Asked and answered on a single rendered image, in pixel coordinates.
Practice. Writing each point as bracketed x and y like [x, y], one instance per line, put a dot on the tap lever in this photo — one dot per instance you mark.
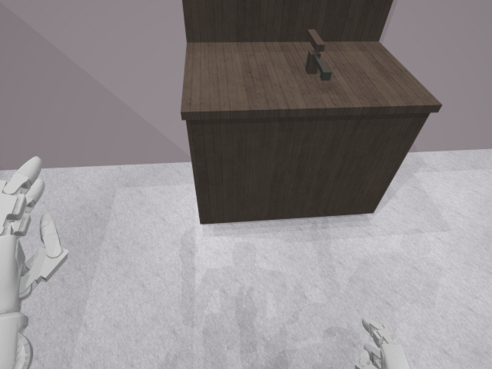
[325, 73]

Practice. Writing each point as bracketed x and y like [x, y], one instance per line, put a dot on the robot right hand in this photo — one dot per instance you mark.
[391, 356]

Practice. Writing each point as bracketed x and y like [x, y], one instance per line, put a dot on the robot left hand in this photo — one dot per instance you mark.
[17, 199]

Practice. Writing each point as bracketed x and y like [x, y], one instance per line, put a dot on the counter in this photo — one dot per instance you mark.
[268, 138]

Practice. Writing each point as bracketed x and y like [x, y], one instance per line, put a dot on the left robot forearm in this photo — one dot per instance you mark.
[16, 350]

